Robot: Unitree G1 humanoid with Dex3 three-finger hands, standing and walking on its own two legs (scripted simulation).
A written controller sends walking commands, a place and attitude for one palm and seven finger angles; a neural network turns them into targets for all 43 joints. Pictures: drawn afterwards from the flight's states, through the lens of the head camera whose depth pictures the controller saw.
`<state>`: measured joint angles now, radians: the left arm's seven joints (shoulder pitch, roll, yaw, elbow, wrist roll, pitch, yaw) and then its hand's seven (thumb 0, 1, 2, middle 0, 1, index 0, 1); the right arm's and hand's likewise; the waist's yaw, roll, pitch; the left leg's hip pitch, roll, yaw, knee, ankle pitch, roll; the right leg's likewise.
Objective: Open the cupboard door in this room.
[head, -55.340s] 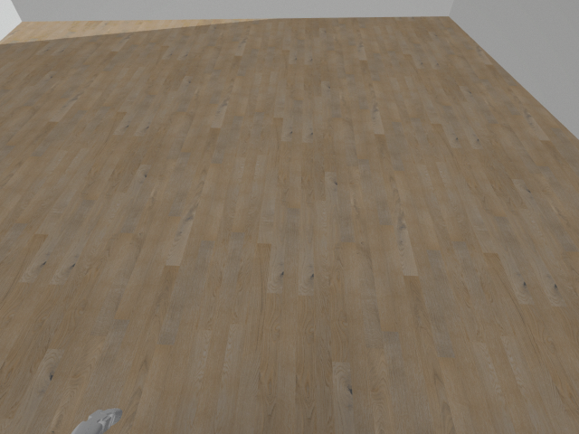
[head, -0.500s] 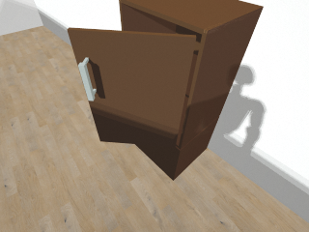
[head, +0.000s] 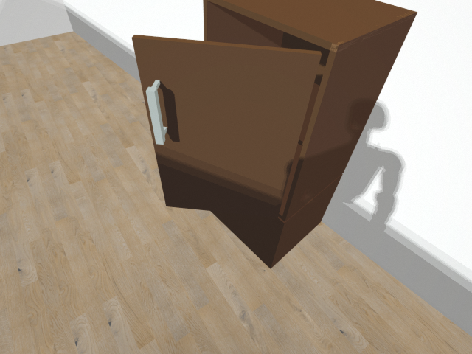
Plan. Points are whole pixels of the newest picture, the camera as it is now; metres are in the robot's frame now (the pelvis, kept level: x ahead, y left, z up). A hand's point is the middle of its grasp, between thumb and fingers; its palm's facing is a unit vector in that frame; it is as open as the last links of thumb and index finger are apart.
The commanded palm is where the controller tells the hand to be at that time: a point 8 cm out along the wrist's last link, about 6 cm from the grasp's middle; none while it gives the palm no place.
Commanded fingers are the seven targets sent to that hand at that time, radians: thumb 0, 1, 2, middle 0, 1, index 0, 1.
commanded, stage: shuffle to correct the standing spot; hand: left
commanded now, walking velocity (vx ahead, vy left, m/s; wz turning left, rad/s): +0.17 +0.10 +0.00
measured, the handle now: (158, 113) +0.64 +0.24 +0.06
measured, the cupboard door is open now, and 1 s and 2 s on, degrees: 42 42 42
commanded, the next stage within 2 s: come to a stop and stand still in 0.56 s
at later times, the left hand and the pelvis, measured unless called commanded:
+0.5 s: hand out of the picture +0.09 +0.23 -0.17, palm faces -0.04 -0.98 -0.18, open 7.3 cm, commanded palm none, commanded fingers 0.00 0.90 0.90 -0.20 -0.30 -0.20 -0.30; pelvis +0.05 +0.06 +0.00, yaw -3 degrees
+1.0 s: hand (156, 325) +0.22 +0.18 -0.18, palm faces +0.01 -0.98 -0.18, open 7.3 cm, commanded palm none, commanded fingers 0.00 0.90 0.90 -0.20 -0.30 -0.20 -0.30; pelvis +0.12 +0.02 -0.01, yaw +0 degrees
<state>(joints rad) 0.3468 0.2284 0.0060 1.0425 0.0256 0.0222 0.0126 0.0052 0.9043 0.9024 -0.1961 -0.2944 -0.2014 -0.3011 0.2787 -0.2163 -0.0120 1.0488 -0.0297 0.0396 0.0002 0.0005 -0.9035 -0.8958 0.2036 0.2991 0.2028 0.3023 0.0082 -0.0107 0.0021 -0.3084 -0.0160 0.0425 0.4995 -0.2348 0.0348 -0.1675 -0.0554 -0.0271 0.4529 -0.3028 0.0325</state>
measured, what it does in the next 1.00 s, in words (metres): walks ahead: right foot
